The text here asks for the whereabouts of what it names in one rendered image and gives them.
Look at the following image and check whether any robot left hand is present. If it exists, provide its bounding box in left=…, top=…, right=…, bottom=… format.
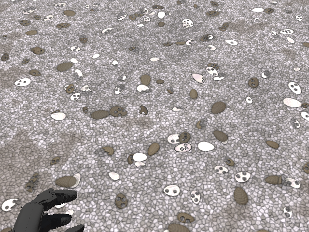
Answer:
left=11, top=188, right=85, bottom=232

